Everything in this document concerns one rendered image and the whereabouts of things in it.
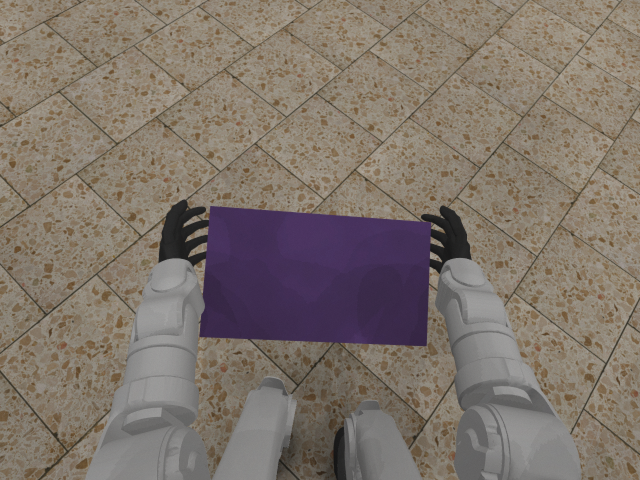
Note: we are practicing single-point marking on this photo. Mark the robot right thigh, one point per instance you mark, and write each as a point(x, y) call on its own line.
point(374, 445)

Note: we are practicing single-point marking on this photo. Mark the right robot shin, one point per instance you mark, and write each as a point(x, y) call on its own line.
point(364, 405)

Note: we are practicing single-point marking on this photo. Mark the robot left forearm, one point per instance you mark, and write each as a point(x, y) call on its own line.
point(159, 384)

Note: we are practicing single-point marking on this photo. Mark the left robot upper arm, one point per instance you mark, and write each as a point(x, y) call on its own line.
point(175, 452)

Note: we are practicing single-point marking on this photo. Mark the carton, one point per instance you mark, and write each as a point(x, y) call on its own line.
point(276, 275)

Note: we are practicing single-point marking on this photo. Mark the robot right hand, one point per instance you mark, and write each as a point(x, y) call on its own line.
point(454, 241)

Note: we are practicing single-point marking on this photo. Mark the right robot upper arm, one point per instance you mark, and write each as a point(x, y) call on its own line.
point(496, 442)

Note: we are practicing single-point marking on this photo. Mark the robot right forearm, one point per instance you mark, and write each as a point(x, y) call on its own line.
point(489, 366)

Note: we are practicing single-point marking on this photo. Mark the robot left hand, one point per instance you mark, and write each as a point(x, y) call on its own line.
point(174, 235)

